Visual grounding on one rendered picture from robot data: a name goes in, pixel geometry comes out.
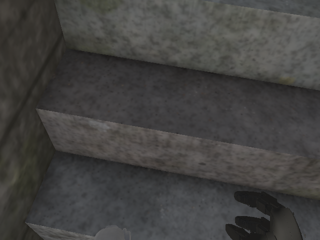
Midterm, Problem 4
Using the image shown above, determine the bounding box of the right robot hand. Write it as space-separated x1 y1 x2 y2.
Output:
225 191 306 240

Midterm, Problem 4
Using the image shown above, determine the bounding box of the left robot thigh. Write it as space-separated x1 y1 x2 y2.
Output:
94 227 131 240

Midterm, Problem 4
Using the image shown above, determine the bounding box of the robot left shin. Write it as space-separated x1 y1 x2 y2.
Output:
95 225 118 237

